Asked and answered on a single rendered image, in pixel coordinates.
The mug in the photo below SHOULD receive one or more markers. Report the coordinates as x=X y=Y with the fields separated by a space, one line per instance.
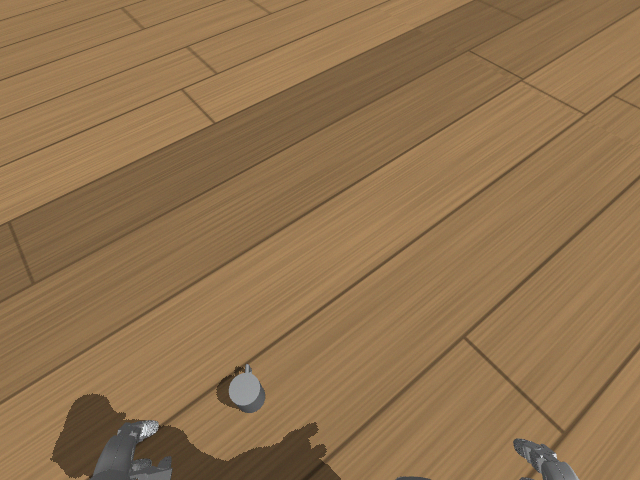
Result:
x=246 y=391

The right robot hand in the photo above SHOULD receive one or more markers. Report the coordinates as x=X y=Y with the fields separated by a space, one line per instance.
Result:
x=544 y=460

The left robot hand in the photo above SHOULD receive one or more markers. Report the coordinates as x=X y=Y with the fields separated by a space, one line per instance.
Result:
x=119 y=451

